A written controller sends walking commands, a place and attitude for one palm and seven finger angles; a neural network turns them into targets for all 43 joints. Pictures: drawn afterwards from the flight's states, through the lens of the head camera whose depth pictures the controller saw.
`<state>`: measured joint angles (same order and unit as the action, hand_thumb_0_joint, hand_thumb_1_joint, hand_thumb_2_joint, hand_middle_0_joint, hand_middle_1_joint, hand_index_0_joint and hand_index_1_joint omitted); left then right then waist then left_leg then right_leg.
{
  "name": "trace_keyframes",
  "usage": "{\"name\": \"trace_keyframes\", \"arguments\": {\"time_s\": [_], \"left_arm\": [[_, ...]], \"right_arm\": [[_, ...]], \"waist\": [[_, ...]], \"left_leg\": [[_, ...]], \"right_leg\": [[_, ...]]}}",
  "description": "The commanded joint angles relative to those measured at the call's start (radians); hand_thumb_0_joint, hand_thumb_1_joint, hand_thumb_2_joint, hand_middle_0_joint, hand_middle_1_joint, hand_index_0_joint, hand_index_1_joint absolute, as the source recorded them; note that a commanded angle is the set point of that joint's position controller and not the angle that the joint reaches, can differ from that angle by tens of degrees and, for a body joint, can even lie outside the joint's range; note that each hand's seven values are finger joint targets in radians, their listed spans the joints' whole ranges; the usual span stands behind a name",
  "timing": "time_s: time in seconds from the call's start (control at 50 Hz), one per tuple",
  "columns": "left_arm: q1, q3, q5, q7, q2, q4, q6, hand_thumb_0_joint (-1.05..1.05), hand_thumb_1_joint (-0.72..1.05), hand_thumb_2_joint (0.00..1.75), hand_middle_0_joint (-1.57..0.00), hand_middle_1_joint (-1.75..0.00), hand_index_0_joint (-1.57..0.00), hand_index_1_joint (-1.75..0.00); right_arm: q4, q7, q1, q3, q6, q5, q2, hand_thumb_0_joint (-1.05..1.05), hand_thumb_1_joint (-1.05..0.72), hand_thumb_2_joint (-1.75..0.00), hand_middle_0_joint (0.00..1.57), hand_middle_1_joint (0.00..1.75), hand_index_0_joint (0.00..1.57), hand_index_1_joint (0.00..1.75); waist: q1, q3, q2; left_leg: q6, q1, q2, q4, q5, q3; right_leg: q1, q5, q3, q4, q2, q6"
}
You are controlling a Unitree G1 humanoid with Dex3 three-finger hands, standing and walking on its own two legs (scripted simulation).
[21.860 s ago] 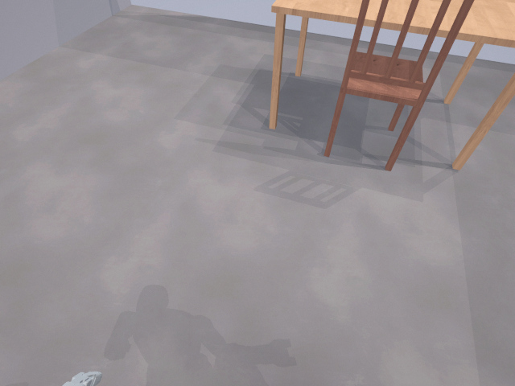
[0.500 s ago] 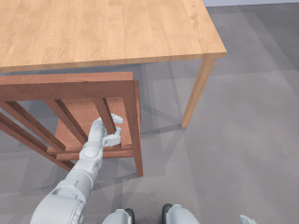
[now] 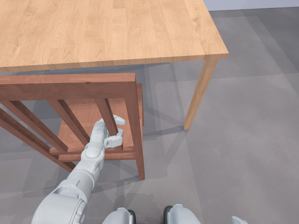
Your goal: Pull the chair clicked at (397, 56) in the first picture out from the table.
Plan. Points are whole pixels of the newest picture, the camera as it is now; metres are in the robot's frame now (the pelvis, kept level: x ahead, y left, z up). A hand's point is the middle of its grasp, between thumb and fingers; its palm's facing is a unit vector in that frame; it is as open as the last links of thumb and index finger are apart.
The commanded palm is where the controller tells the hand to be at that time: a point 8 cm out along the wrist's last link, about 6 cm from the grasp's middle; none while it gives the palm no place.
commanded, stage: step backward, pulling the chair out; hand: left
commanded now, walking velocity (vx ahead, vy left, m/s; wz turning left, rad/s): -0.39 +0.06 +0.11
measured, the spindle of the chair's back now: (77, 129) +0.39 +0.23 -0.04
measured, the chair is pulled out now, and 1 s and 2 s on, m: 0.17 0.21 0.27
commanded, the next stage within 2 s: none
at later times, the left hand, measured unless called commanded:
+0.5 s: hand (117, 139) +0.36 +0.10 -0.06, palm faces -0.07 -0.99 -0.15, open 5.6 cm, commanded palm +0.36 +0.15 -0.05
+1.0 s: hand (116, 149) +0.32 +0.10 -0.06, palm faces -0.06 -0.99 -0.15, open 5.7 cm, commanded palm +0.32 +0.16 -0.05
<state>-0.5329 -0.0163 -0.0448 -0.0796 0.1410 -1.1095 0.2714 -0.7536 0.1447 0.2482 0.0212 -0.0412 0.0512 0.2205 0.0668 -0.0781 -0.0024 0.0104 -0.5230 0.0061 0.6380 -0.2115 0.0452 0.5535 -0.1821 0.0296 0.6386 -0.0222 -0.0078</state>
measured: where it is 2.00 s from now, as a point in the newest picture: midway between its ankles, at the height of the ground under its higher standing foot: outside the picture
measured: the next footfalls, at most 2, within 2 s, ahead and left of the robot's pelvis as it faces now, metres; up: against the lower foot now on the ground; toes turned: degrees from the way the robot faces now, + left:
left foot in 0.70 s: -0.04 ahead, +0.12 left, +0.00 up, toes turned +3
right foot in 1.70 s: +0.00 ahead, -0.12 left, +0.00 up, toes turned +1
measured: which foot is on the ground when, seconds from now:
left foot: down 0.00-0.54, up 0.56-0.68, down 0.70-1.00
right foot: down 0.00-1.00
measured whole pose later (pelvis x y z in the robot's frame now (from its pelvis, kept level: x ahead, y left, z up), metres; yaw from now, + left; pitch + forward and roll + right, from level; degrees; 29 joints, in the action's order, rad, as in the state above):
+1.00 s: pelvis -0.05 +0.00 +0.00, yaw +2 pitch +4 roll +1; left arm -0.58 0.00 -0.05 -0.06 0.15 -1.09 0.22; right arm -0.74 0.13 0.20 0.01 -0.02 0.04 0.21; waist 0.08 -0.14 -0.01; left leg -0.02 -0.45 0.00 0.66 -0.27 -0.01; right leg 0.53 -0.13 0.04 0.59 -0.03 -0.01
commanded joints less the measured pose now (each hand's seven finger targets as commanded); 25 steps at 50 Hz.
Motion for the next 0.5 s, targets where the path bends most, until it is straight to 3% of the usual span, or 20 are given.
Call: {"name": "trace_keyframes", "arguments": {"time_s": [0.0,0.06,0.1,0.14,0.16,0.18,0.2,0.22,0.26,0.32,0.34,0.36,0.38,0.42,0.44,0.48], "left_arm": [[-0.361,0.012,0.033,-0.037,0.189,0.194,0.054,0.0,0.9,0.9,-0.5,-1.45,-0.5,-1.45],[-0.338,0.02,0.033,-0.043,0.207,0.171,0.052,0.0,0.9,0.9,-0.5,-1.45,-0.5,-1.45],[-0.334,0.018,0.028,-0.043,0.202,0.166,0.045,0.0,0.9,0.9,-0.5,-1.45,-0.5,-1.45],[-0.34,0.013,0.03,-0.041,0.188,0.176,0.04,0.0,0.9,0.9,-0.5,-1.45,-0.5,-1.45],[-0.347,0.006,0.031,-0.039,0.178,0.183,0.041,0.0,0.9,0.9,-0.5,-1.45,-0.5,-1.45],[-0.361,-0.009,0.027,-0.037,0.16,0.195,0.045,0.0,0.9,0.9,-0.5,-1.45,-0.5,-1.45],[-0.375,-0.016,0.021,-0.035,0.151,0.199,0.047,0.0,0.9,0.9,-0.5,-1.45,-0.5,-1.45],[-0.387,-0.023,0.02,-0.032,0.139,0.206,0.044,0.0,0.9,0.9,-0.5,-1.45,-0.5,-1.45],[-0.404,-0.025,0.021,-0.027,0.119,0.217,0.038,0.0,0.9,0.9,-0.5,-1.45,-0.5,-1.45],[-0.401,-0.004,0.032,-0.021,0.131,0.207,0.04,0.0,0.9,0.9,-0.5,-1.45,-0.5,-1.45],[-0.399,-0.009,0.035,-0.018,0.12,0.195,0.036,0.0,0.9,0.9,-0.5,-1.45,-0.5,-1.45],[-0.412,-0.026,0.034,-0.013,0.104,0.201,0.033,0.0,0.9,0.9,-0.5,-1.45,-0.5,-1.45],[-0.411,-0.012,0.034,-0.014,0.117,0.201,0.032,0.0,0.9,0.9,-0.5,-1.45,-0.5,-1.45],[-0.389,0.007,0.029,-0.017,0.146,0.205,0.03,0.0,0.9,0.9,-0.5,-1.45,-0.5,-1.45],[-0.381,0.013,0.028,-0.019,0.155,0.204,0.032,0.0,0.9,0.9,-0.5,-1.45,-0.5,-1.45],[-0.377,0.022,0.028,-0.026,0.186,0.203,0.04,0.0,0.9,0.9,-0.5,-1.45,-0.5,-1.45]], "right_arm": [[0.085,0.008,0.052,-0.05,-0.029,-0.003,0.139,0.0,-0.9,-0.9,0.2,0.3,0.2,0.3],[0.077,0.003,0.067,-0.053,-0.031,-0.001,0.144,0.0,-0.9,-0.9,0.2,0.3,0.2,0.3],[0.074,-0.002,0.054,-0.051,-0.032,0.002,0.146,0.0,-0.9,-0.9,0.2,0.3,0.2,0.3],[0.067,0.001,0.051,-0.045,-0.035,-0.001,0.153,0.0,-0.9,-0.9,0.2,0.3,0.2,0.3],[0.068,0.005,0.047,-0.044,-0.036,-0.002,0.162,0.0,-0.9,-0.9,0.2,0.3,0.2,0.3],[0.077,0.008,0.032,-0.044,-0.036,0.0,0.167,0.0,-0.9,-0.9,0.2,0.3,0.2,0.3],[0.086,0.006,0.018,-0.044,-0.034,0.005,0.17,0.0,-0.9,-0.9,0.2,0.3,0.2,0.3],[0.095,0.008,0.003,-0.041,-0.031,-0.001,0.167,0.0,-0.9,-0.9,0.2,0.3,0.2,0.3],[0.094,0.007,0.001,-0.038,-0.028,-0.014,0.151,0.0,-0.9,-0.9,0.2,0.3,0.2,0.3],[0.072,0.0,0.039,-0.049,-0.033,-0.027,0.148,0.0,-0.9,-0.9,0.2,0.3,0.2,0.3],[0.069,-0.005,0.037,-0.049,-0.033,-0.029,0.144,0.0,-0.9,-0.9,0.2,0.3,0.2,0.3],[0.073,-0.007,0.024,-0.047,-0.031,-0.028,0.141,0.0,-0.9,-0.9,0.2,0.3,0.2,0.3],[0.077,-0.007,0.013,-0.05,-0.032,-0.026,0.143,0.0,-0.9,-0.9,0.2,0.3,0.2,0.3],[0.086,-0.004,0.01,-0.053,-0.035,-0.017,0.148,0.0,-0.9,-0.9,0.2,0.3,0.2,0.3],[0.082,-0.003,0.016,-0.054,-0.04,-0.015,0.142,0.0,-0.9,-0.9,0.2,0.3,0.2,0.3],[0.079,-0.002,0.04,-0.058,-0.048,-0.011,0.133,0.0,-0.9,-0.9,0.2,0.3,0.2,0.3]], "waist": [[-0.015,0.433,-0.013],[-0.009,0.434,0.066],[-0.017,0.432,0.09],[-0.009,0.439,0.054],[-0.008,0.445,0.032],[-0.011,0.441,-0.005],[-0.016,0.438,-0.037],[-0.018,0.422,-0.121],[-0.027,0.418,-0.198],[-0.021,0.468,-0.151],[-0.019,0.443,-0.142],[-0.018,0.425,-0.152],[-0.026,0.404,-0.167],[-0.032,0.392,-0.123],[-0.03,0.411,-0.08],[-0.012,0.428,0.056]], "left_leg": [[0.005,0.134,0.103,-0.065,0.01,-0.122],[-0.021,0.181,0.029,0.021,-0.108,-0.083],[-0.026,0.192,0.009,0.062,-0.17,-0.082],[-0.022,0.228,0.026,-0.009,-0.072,-0.096],[-0.011,0.236,0.058,-0.072,0.052,-0.122],[0.006,0.236,0.106,-0.13,0.133,-0.161],[0.028,0.213,0.154,-0.183,0.103,-0.201],[0.054,0.198,0.192,-0.23,0.091,-0.24],[0.079,0.218,0.237,-0.224,0.204,-0.288],[0.081,0.341,0.241,-0.131,0.487,-0.264],[0.077,0.314,0.243,-0.13,0.479,-0.256],[0.07,0.246,0.244,-0.147,0.388,-0.243],[0.069,0.183,0.24,-0.159,0.288,-0.24],[0.057,0.101,0.207,-0.142,0.128,-0.215],[0.041,0.095,0.179,-0.112,0.08,-0.196],[-0.006,0.14,0.077,0.007,-0.066,-0.127]], "right_leg": [[-0.233,-0.01,-0.154,-0.127,-0.131,-0.016],[-0.217,-0.059,-0.231,-0.261,-0.223,-0.051],[-0.24,-0.049,-0.236,-0.3,-0.263,-0.069],[-0.257,0.083,-0.169,-0.246,-0.232,-0.057],[-0.254,0.105,-0.12,-0.195,-0.181,-0.029],[-0.246,0.078,-0.081,-0.143,-0.121,-0.001],[-0.241,-0.026,-0.058,-0.085,-0.075,0.014],[-0.231,-0.083,-0.042,-0.005,-0.045,0.015],[-0.209,-0.11,-0.04,0.084,-0.03,0.005],[-0.208,-0.01,-0.047,0.036,-0.028,0.007],[-0.219,0.001,-0.053,0.031,-0.031,0.007],[-0.253,-0.028,-0.051,0.038,-0.035,0.004],[-0.282,-0.053,-0.057,0.033,-0.038,-0.001],[-0.332,-0.013,-0.085,-0.011,-0.057,-0.012],[-0.341,0.006,-0.114,-0.042,-0.083,-0.019],[-0.274,-0.04,-0.242,-0.186,-0.188,-0.055]]}}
